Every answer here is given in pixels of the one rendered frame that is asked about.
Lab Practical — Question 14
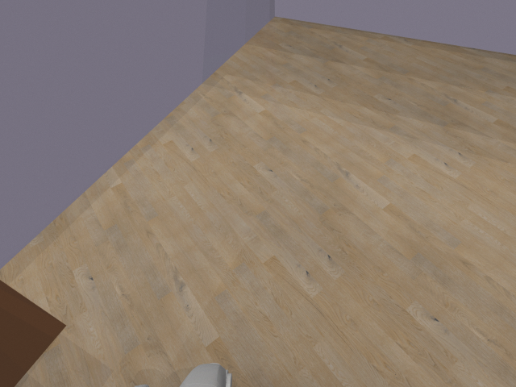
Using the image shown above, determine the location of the left robot thigh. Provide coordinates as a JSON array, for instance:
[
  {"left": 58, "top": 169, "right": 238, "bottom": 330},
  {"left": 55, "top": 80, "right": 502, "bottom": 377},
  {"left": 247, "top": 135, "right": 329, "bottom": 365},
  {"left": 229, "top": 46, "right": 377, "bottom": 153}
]
[{"left": 180, "top": 364, "right": 232, "bottom": 387}]

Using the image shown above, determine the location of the cabinet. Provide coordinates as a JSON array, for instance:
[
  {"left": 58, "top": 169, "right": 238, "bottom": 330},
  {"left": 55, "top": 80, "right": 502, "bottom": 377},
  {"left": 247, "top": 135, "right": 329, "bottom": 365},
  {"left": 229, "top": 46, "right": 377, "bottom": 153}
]
[{"left": 0, "top": 280, "right": 66, "bottom": 387}]

